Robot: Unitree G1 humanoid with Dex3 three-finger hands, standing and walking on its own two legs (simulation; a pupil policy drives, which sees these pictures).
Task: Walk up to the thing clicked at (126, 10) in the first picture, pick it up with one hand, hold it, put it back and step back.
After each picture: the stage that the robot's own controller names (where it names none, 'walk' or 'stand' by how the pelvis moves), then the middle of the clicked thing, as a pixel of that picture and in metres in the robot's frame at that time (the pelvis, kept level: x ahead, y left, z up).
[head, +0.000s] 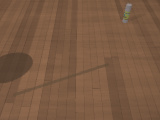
stand; (126, 13) +1.91 -0.61 -0.66
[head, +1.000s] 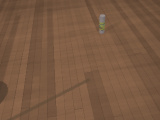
walk; (102, 24) +1.85 -0.13 -0.62
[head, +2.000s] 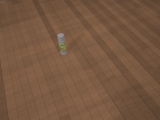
walk; (62, 44) +1.26 +0.25 -0.65
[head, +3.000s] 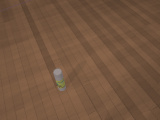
walk; (60, 80) +0.81 +0.25 -0.65
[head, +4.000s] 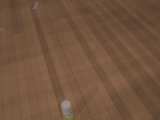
walk; (67, 112) +0.56 +0.17 -0.65
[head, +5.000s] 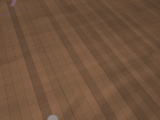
stand; out of the picture +0.42 +0.18 -0.64
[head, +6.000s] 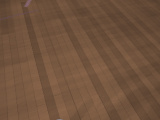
stand; out of the picture +0.40 +0.14 -0.65
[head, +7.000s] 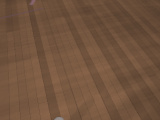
stand; out of the picture +0.41 +0.14 -0.65
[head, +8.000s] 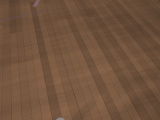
stand; out of the picture +0.42 +0.14 -0.65
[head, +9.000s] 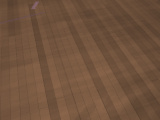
stand; out of the picture +0.38 +0.15 -0.66
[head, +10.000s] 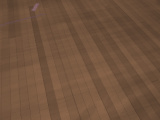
stand; out of the picture +0.38 +0.15 -0.66
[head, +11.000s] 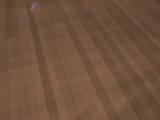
go down; out of the picture +0.38 +0.15 -0.66
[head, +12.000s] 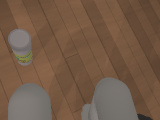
go down; (22, 50) +0.47 +0.18 -0.26
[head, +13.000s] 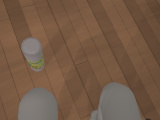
approach; (34, 57) +0.47 +0.17 -0.27
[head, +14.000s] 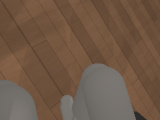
close in; out of the picture +0.47 +0.21 -0.17
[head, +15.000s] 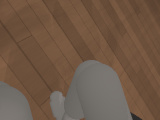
close; out of the picture +0.47 +0.23 -0.17
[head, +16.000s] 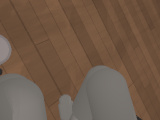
lift; out of the picture +0.38 +0.21 -0.16
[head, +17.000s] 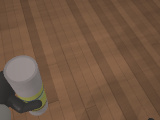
lift; (31, 91) +0.31 +0.16 +0.03
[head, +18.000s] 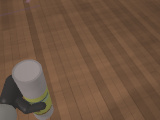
hold; (37, 94) +0.30 +0.15 +0.05
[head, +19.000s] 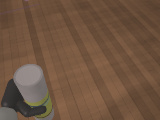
hold; (38, 98) +0.30 +0.15 +0.03
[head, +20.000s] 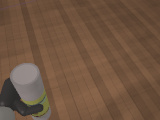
crouch; (34, 97) +0.30 +0.16 +0.02
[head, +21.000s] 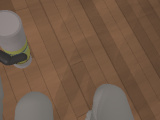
crouch; (15, 45) +0.45 +0.17 -0.06
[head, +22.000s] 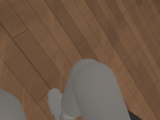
lower; out of the picture +0.47 +0.24 -0.18
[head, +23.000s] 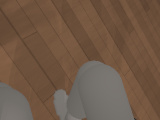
lower; out of the picture +0.45 +0.24 -0.17
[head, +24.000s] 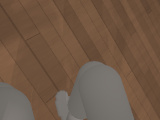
lower; out of the picture +0.46 +0.22 -0.16
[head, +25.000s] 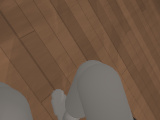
lower; out of the picture +0.46 +0.23 -0.16
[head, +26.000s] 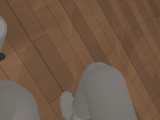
loosen; out of the picture +0.43 +0.18 -0.16
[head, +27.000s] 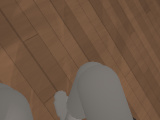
withdraw; out of the picture +0.45 +0.20 -0.18
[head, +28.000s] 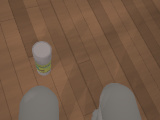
walk; (43, 60) +0.47 +0.15 -0.26
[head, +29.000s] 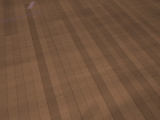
stand; out of the picture +0.38 +0.12 -0.59
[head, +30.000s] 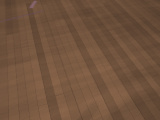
stand; out of the picture +0.38 +0.13 -0.60
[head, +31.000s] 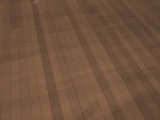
stand; out of the picture +0.39 +0.12 -0.60
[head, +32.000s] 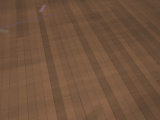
walk; out of the picture +0.40 +0.12 -0.65
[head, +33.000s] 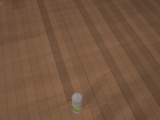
walk; (77, 104) +0.49 +0.05 -0.64
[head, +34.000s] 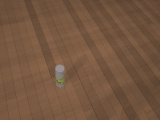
walk; (60, 76) +0.71 +0.13 -0.64
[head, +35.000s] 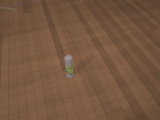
stand; (69, 67) +1.01 +0.18 -0.64
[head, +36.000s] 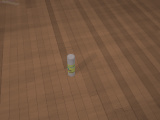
stand; (71, 65) +1.01 +0.11 -0.66
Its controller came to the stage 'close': yes
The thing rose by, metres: 0.68
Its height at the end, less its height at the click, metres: +0.00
